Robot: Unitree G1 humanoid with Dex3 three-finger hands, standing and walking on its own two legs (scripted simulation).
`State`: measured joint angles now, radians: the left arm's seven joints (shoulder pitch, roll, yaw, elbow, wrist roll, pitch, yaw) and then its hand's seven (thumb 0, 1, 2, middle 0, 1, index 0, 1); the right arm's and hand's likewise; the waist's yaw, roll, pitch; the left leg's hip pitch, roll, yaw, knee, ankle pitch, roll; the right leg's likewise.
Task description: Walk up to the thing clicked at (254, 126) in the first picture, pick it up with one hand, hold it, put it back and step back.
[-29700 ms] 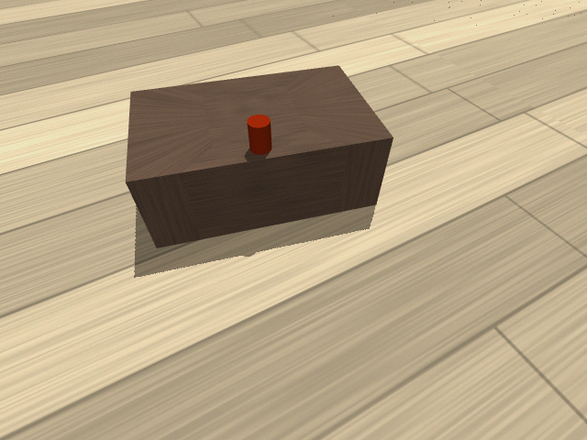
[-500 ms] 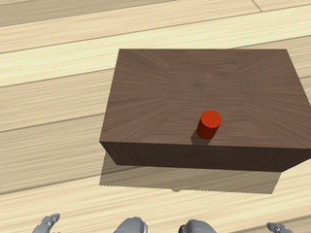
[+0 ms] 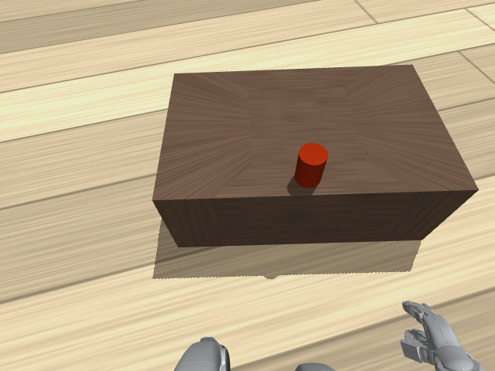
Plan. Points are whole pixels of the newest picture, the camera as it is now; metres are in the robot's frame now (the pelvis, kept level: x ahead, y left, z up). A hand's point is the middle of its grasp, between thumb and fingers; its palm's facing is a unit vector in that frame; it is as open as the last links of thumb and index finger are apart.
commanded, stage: step back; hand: right
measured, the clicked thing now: (310, 166) +0.69 -0.19 -0.30
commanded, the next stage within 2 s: none
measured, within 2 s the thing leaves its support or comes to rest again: neither
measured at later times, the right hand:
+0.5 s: hand out of the picture -0.07 -0.22 -0.13, palm faces -0.10 +0.91 -0.41, open 7.4 cm
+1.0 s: hand out of the picture -0.21 -0.23 -0.14, palm faces -0.01 +0.93 -0.36, open 7.4 cm
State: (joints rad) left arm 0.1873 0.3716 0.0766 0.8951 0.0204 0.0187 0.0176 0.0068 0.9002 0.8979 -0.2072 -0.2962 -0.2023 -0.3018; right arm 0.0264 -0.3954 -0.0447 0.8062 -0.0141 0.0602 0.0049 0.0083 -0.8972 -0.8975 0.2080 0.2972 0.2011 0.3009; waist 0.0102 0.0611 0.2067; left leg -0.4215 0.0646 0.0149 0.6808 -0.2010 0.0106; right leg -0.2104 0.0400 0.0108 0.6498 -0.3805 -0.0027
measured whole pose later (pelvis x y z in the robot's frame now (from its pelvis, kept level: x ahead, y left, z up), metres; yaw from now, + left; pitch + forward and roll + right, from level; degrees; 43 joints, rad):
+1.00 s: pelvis -0.31 +0.03 +0.02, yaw -2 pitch -1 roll +2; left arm 0.22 0.36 0.07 0.87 0.05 0.06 0.00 0.01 0.90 0.90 -0.21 -0.30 -0.21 -0.30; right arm 0.16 -0.39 -0.05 0.87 -0.01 0.07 -0.02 0.01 -0.90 -0.90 0.21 0.30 0.20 0.30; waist 0.03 0.02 0.11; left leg -0.49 -0.11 -0.13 1.13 -0.45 -0.01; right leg -0.30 -0.03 0.01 0.60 -0.28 -0.02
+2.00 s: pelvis -0.38 +0.02 +0.01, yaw +0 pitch -3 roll -1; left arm 0.21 0.38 0.07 1.01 0.03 -0.02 -0.01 0.01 0.90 0.90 -0.21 -0.30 -0.20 -0.30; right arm 0.20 -0.36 -0.05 1.00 -0.02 0.00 0.00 0.01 -0.90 -0.90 0.21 0.30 0.20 0.30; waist 0.00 0.03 0.07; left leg -0.25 0.07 0.01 0.68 -0.39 -0.01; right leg -0.24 0.00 -0.03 0.58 -0.28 0.00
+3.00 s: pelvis -0.37 +0.02 +0.03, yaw +1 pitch -2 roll +0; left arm 0.12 0.36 0.01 1.16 0.01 -0.01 -0.01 0.01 0.90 0.90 -0.21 -0.30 -0.20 -0.30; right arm 0.11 -0.34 -0.01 1.15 -0.01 -0.01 0.02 0.01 -0.90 -0.90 0.21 0.30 0.20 0.30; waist 0.00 0.00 0.07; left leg -0.11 0.03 0.02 0.31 -0.17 -0.02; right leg -0.12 -0.03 -0.03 0.31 -0.16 0.02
